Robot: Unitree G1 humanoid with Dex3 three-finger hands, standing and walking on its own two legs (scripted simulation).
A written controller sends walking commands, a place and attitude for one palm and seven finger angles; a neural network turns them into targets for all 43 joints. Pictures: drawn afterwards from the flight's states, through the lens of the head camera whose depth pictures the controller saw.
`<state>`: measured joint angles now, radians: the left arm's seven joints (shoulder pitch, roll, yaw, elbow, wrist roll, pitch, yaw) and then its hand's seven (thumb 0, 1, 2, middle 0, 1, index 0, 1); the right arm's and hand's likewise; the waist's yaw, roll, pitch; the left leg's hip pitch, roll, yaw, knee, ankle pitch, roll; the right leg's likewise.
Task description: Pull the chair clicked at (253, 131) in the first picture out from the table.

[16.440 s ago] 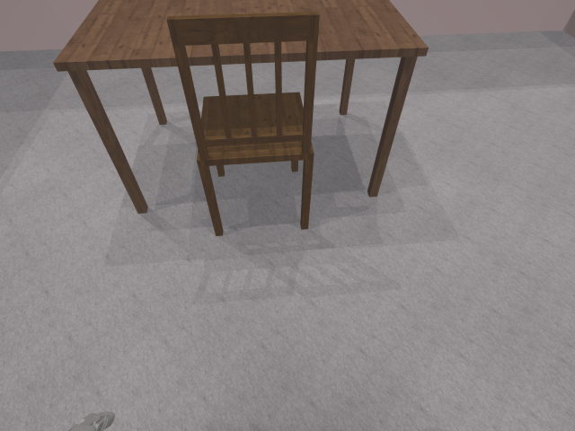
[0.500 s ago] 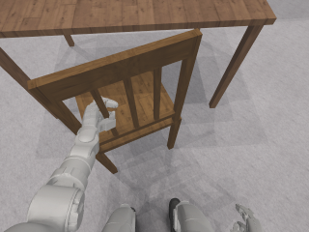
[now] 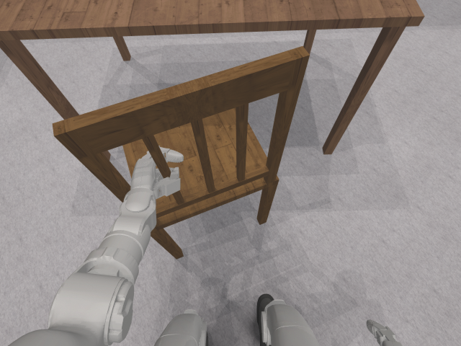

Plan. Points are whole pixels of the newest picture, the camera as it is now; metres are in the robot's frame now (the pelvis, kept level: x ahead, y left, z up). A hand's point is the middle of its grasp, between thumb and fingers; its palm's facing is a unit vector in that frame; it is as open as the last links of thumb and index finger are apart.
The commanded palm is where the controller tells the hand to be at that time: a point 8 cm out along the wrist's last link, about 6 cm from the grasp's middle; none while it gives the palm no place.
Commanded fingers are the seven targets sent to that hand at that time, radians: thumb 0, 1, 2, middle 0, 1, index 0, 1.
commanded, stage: step backward, pulling the chair out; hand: left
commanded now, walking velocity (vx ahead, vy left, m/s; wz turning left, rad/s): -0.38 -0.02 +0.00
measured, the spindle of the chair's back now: (205, 161) +0.47 +0.04 -0.08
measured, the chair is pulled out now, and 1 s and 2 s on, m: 0.26 0.37 0.48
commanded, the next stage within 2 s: none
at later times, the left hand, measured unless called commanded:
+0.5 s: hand (168, 214) +0.34 +0.11 -0.05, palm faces -0.07 -0.98 -0.16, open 4.9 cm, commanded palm +0.34 +0.16 -0.04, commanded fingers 0.00 0.90 0.90 -0.50 -1.45 -0.50 -1.45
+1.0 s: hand (164, 240) +0.29 +0.11 -0.05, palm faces -0.06 -0.98 -0.19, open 5.1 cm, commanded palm +0.29 +0.16 -0.04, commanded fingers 0.00 0.90 0.90 -0.50 -1.45 -0.50 -1.45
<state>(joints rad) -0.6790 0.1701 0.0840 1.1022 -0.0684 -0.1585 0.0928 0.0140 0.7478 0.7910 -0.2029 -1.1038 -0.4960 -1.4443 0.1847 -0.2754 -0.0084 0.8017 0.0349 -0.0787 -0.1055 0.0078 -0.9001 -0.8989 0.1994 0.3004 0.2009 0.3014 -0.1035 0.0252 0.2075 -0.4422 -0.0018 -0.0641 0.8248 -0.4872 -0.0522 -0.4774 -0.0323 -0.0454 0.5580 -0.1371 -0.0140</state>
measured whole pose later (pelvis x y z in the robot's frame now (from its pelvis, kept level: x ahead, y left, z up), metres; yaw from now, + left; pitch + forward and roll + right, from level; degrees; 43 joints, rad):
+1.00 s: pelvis -0.11 +0.01 +0.00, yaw -2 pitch +2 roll +0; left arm -0.66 0.19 0.04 1.09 -0.05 -0.16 0.08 0.01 0.74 0.78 -0.18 -1.14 -0.47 -1.44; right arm 0.24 -0.25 -0.02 0.75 0.02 -0.07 -0.10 0.01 -0.90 -0.90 0.20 0.30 0.20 0.30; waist -0.06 0.02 0.20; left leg -0.36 0.06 0.02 0.63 -0.29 -0.04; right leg -0.43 0.00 -0.01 0.57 -0.15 0.00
